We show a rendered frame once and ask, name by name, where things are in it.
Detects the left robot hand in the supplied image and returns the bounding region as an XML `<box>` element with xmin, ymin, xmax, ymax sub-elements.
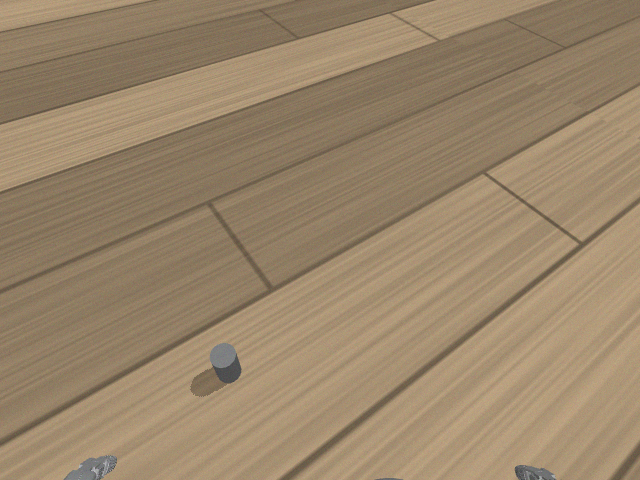
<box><xmin>64</xmin><ymin>455</ymin><xmax>117</xmax><ymax>480</ymax></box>

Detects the can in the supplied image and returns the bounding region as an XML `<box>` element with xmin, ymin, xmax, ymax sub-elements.
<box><xmin>210</xmin><ymin>343</ymin><xmax>241</xmax><ymax>383</ymax></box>

